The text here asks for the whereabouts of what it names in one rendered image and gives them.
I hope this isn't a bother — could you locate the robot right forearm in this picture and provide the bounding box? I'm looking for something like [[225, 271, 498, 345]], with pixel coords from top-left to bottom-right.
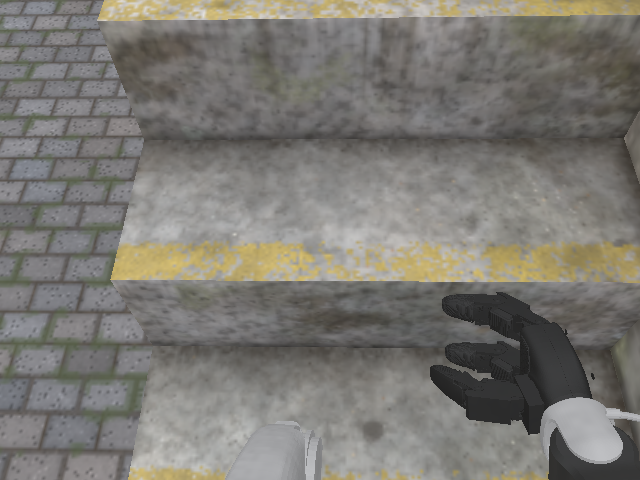
[[540, 397, 640, 480]]

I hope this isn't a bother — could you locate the robot right hand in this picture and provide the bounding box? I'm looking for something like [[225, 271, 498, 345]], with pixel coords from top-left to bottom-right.
[[430, 292, 595, 435]]

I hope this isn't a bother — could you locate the left robot thigh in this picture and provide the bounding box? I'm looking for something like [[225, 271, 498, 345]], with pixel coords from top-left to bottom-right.
[[225, 424, 323, 480]]

